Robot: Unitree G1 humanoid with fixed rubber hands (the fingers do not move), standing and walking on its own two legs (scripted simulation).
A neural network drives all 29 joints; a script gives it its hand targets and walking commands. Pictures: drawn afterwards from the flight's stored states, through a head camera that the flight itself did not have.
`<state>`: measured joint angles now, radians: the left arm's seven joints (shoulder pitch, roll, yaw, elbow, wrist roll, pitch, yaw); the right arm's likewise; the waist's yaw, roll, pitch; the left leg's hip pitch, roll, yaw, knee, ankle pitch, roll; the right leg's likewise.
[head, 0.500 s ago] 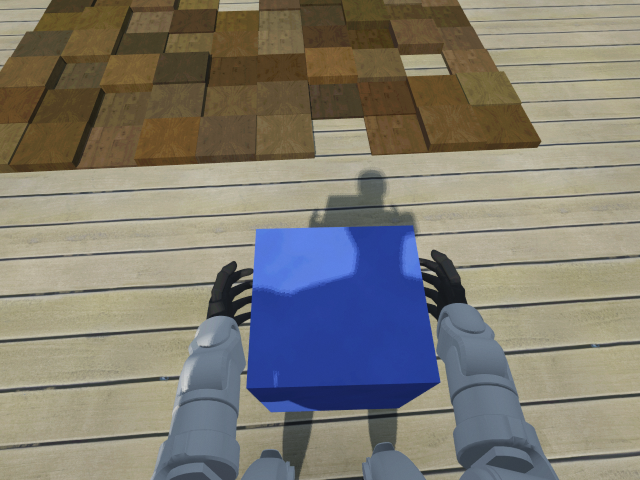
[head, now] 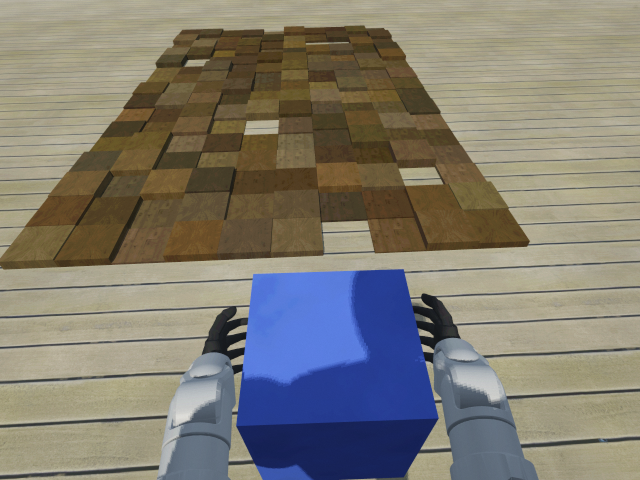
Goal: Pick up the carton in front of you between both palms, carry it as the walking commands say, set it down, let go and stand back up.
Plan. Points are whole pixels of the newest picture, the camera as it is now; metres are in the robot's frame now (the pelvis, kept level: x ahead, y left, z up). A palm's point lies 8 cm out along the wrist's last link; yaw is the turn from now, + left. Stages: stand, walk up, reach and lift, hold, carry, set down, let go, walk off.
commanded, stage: reach and lift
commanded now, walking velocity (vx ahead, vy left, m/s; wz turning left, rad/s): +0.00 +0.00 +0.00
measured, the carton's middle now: (331, 379) +0.30 +0.00 -0.05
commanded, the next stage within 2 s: hold in 0.90 s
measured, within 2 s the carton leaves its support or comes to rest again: neither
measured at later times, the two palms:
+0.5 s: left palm (215, 355) +0.29 +0.15 +0.03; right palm (446, 340) +0.30 -0.15 +0.04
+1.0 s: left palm (209, 355) +0.29 +0.15 +0.04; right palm (445, 339) +0.29 -0.15 +0.05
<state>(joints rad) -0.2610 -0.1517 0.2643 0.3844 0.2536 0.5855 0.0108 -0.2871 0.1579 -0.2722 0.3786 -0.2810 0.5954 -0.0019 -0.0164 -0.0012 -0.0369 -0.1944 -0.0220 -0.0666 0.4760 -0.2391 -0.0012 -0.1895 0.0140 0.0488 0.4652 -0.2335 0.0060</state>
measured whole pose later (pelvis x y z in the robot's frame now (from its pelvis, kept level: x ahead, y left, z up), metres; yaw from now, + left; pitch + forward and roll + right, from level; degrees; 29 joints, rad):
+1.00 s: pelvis +0.01 +0.00 +0.01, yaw +0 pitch -6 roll +0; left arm -0.22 -0.14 0.20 0.22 0.25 0.72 0.00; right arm -0.25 0.15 -0.21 0.22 -0.26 0.72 0.00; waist -0.01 0.00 0.02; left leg -0.06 -0.02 -0.06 0.38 -0.21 0.00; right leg -0.05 0.01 0.06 0.36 -0.20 0.01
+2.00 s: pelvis +0.13 +0.01 -0.01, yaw +1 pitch +5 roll -2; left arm -0.18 -0.14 0.10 -0.25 0.11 1.14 0.08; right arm -0.16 0.13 -0.14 -0.32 -0.09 1.16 -0.10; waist -0.02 0.03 -0.15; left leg -0.30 0.05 0.05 0.79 -0.49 0.00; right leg -0.32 -0.02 -0.20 0.50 -0.24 -0.04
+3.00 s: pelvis +0.72 +0.02 +0.01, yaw +2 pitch +3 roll +1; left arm -0.31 -0.13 0.17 -0.43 0.07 1.26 0.11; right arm -0.33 0.15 -0.16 -0.44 -0.11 1.26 -0.09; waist 0.03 0.01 -0.02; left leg -0.56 0.09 0.06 1.03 -0.27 0.02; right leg -0.27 -0.02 -0.22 0.37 -0.16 -0.09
